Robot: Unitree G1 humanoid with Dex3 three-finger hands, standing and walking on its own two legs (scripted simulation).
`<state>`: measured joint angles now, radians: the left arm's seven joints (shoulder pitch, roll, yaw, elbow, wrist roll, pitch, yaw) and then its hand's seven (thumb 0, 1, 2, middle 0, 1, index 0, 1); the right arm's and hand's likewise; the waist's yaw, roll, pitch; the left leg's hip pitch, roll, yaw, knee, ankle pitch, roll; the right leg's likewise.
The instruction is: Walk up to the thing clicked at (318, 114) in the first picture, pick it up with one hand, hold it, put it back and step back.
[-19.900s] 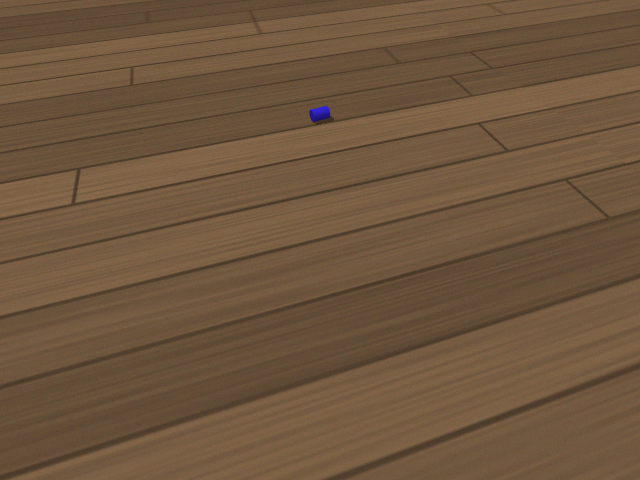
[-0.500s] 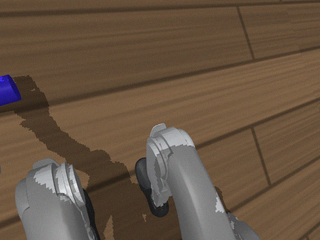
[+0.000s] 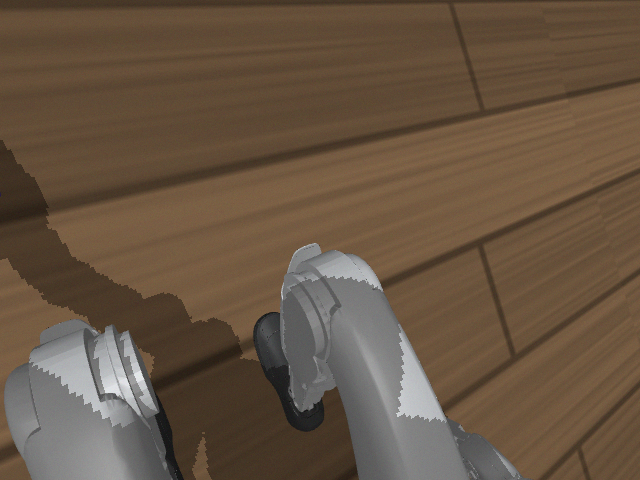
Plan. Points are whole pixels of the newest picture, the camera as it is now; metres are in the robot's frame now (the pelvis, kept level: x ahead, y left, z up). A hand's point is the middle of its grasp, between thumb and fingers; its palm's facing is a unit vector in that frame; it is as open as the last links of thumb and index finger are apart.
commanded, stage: rest palm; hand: left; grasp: from above
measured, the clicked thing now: out of the picture +0.49 +0.31 -0.28
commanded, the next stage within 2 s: close in 0.42 s
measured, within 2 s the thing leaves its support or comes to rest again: neither
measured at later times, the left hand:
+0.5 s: hand out of the picture +0.47 +0.31 -0.25, palm faces -0.44 -0.14 -0.89, open 13.3 cm
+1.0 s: hand out of the picture +0.47 +0.31 -0.25, palm faces -0.45 -0.14 -0.88, open 12.3 cm
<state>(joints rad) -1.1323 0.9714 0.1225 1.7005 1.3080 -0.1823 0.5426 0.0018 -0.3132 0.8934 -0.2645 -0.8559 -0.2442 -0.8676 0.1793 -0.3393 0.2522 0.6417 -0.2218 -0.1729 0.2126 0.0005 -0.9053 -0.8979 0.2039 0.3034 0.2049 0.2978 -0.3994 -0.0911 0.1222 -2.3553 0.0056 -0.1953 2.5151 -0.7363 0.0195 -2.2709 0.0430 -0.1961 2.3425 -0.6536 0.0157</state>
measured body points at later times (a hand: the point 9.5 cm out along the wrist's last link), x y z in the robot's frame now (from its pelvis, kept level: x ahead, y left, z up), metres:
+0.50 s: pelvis +0.00 +0.00 +0.00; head +0.29 +0.12 +0.32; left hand +0.49 +0.31 -0.20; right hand +0.02 -0.24 -0.05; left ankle +0.06 +0.12 -0.28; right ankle +0.11 -0.11 -0.28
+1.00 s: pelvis +0.00 +0.00 +0.00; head +0.29 +0.12 +0.32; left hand +0.49 +0.32 -0.20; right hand +0.02 -0.25 -0.05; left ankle +0.06 +0.12 -0.28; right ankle +0.11 -0.11 -0.28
